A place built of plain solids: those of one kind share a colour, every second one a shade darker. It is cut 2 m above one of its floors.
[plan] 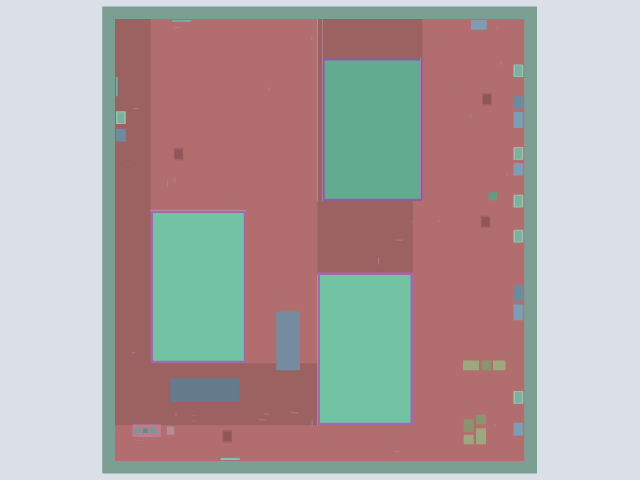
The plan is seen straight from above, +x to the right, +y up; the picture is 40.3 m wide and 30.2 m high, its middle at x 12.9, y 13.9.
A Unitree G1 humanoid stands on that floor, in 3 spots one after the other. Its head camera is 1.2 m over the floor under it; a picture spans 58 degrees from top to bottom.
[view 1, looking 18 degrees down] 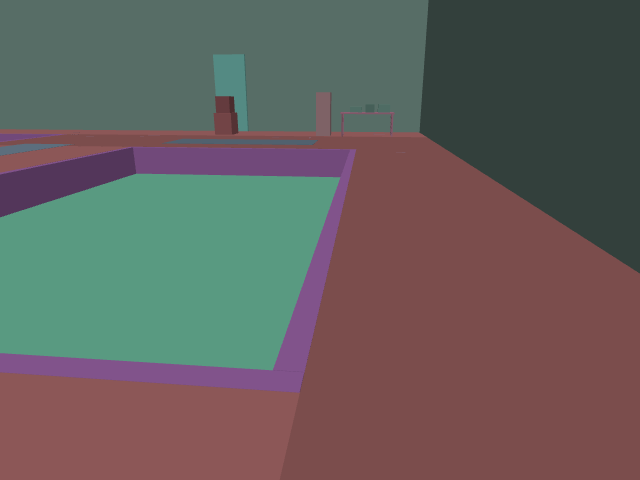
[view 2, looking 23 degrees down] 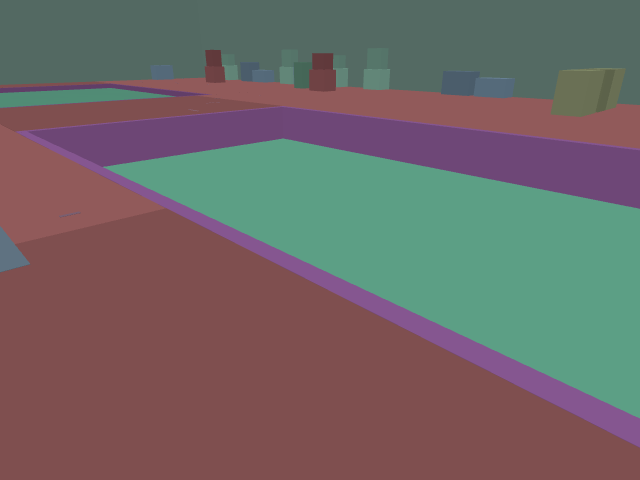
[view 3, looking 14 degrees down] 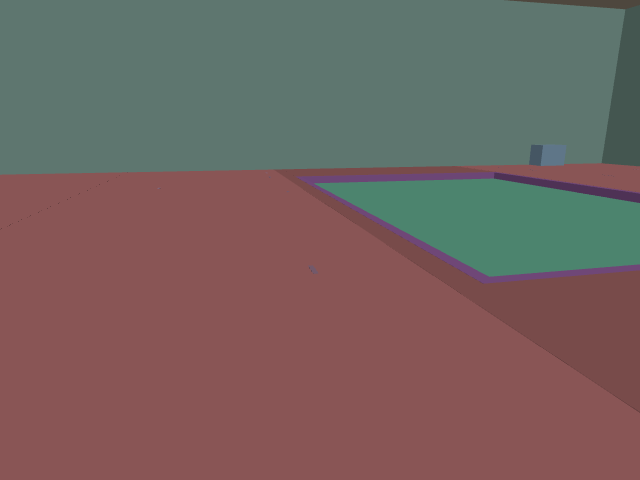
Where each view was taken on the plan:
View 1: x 2.00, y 17.30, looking -84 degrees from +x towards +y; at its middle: floor_trim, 3.88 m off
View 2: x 11.25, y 2.70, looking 46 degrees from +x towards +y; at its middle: floor_lift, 5.12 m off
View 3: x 11.00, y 13.40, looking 77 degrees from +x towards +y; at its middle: floor_deck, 4.96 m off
